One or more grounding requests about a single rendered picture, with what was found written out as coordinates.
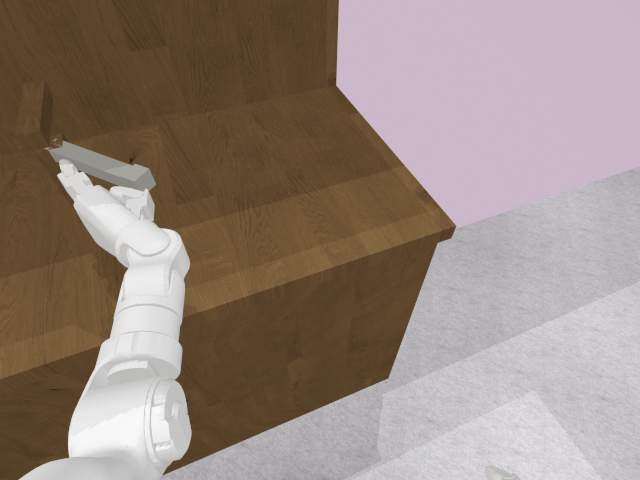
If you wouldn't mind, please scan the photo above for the tap lever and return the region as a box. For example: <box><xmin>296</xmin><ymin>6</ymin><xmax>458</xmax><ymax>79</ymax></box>
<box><xmin>44</xmin><ymin>139</ymin><xmax>156</xmax><ymax>192</ymax></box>

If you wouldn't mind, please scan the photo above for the counter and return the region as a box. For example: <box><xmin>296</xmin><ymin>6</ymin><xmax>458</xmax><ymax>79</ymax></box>
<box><xmin>0</xmin><ymin>0</ymin><xmax>456</xmax><ymax>480</ymax></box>

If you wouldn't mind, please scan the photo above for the left robot hand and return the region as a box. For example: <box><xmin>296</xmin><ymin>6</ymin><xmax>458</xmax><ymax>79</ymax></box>
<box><xmin>57</xmin><ymin>159</ymin><xmax>155</xmax><ymax>257</ymax></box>

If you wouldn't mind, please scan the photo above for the left robot forearm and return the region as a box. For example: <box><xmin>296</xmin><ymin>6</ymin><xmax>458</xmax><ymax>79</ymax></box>
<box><xmin>68</xmin><ymin>219</ymin><xmax>190</xmax><ymax>458</ymax></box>

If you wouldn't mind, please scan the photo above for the robot left upper arm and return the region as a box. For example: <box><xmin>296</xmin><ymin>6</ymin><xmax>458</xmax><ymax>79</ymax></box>
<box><xmin>19</xmin><ymin>376</ymin><xmax>192</xmax><ymax>480</ymax></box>

